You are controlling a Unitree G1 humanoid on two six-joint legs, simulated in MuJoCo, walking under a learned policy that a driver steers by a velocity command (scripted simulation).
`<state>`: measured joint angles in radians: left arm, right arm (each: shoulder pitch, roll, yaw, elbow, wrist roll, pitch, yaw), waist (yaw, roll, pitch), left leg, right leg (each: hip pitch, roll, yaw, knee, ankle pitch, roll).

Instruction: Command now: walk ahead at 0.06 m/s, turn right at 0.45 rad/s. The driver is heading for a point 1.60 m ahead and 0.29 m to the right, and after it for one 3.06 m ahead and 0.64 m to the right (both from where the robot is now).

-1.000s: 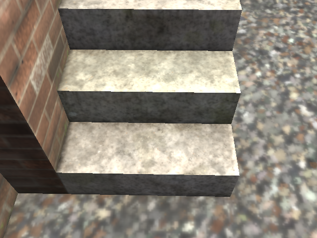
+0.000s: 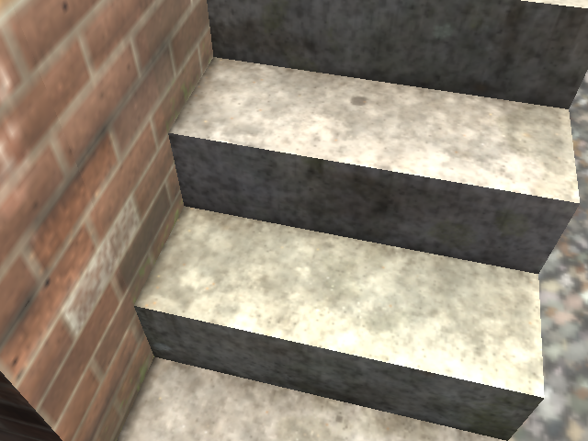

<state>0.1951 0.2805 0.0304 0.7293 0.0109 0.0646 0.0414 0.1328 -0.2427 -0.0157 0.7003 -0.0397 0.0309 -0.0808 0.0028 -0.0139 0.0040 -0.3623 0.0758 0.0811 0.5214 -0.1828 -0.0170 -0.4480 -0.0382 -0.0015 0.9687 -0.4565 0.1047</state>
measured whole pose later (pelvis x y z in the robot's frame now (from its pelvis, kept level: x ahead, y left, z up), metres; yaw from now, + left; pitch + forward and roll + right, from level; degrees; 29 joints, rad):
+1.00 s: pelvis -0.06 +0.04 +0.01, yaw -20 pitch +1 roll -2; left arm 0.15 0.24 0.07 0.63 -0.02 0.03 0.05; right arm 0.21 -0.21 -0.04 0.67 0.01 -0.03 -0.01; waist -0.03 -0.01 0.04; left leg -0.27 -0.07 -0.11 0.47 -0.21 0.06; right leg -0.21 0.05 0.11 0.56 -0.40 0.07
